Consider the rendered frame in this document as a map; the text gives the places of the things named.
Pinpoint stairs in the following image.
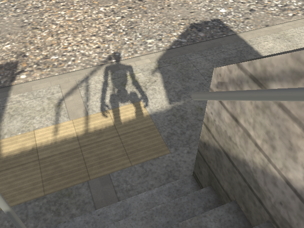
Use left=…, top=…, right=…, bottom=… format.
left=48, top=175, right=275, bottom=228

